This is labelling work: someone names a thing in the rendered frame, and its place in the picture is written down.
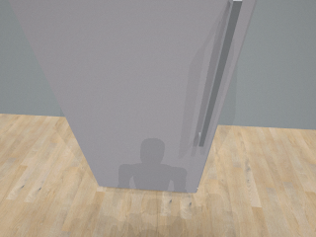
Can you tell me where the fridge door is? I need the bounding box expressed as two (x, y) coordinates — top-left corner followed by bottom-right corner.
(8, 0), (255, 194)

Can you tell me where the handle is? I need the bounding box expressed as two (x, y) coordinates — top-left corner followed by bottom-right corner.
(198, 0), (243, 147)

